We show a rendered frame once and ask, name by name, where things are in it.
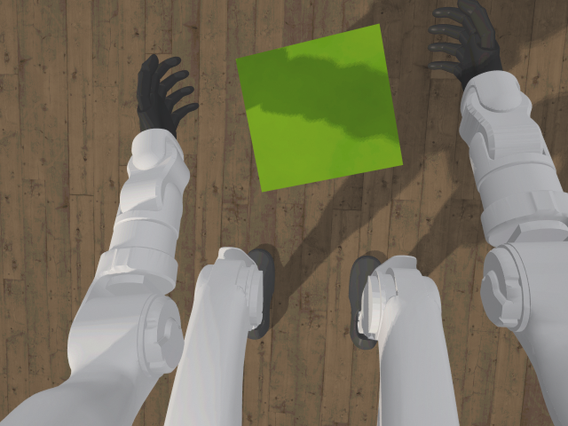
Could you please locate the robot left shin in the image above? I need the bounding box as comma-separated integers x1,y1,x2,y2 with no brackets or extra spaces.
194,247,263,329

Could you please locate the robot right upper arm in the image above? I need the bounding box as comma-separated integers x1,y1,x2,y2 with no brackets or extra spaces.
480,241,568,426

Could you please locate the robot left upper arm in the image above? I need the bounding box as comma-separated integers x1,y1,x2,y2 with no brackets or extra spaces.
0,293,185,426

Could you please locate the right robot forearm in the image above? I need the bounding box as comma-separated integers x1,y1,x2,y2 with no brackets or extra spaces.
459,70,568,248

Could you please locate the robot shin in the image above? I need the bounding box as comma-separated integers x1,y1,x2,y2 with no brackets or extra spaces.
194,247,263,329
358,256,441,341

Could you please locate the robot right hand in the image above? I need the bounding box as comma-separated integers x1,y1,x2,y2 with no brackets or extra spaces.
428,0,503,92

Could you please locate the left robot forearm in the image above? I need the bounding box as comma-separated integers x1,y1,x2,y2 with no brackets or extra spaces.
67,129,190,368

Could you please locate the robot right shin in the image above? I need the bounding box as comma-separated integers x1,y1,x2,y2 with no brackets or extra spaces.
358,256,441,341

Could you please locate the robot left hand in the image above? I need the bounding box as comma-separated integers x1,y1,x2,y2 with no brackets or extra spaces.
137,54,199,139

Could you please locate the carton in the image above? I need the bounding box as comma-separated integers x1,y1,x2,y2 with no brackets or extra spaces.
236,24,403,192

